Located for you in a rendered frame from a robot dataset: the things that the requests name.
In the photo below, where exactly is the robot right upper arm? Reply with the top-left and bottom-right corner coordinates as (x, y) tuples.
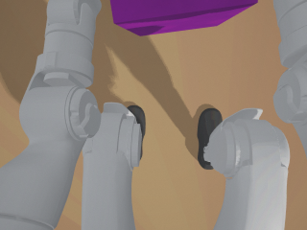
(272, 62), (307, 159)

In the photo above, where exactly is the robot left upper arm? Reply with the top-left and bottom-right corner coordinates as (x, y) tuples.
(0, 85), (102, 230)

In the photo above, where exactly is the carton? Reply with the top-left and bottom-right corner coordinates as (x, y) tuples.
(110, 0), (258, 36)

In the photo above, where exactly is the robot foot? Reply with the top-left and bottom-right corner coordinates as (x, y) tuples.
(197, 108), (223, 170)
(127, 105), (146, 160)

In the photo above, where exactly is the left robot forearm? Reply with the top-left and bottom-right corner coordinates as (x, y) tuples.
(19, 0), (102, 124)

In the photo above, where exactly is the right robot forearm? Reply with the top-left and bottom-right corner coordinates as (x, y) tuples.
(273, 0), (307, 68)

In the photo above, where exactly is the robot left foot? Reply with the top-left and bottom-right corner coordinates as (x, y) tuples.
(127, 105), (146, 160)

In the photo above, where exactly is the robot right foot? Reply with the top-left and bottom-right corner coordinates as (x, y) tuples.
(197, 108), (223, 170)

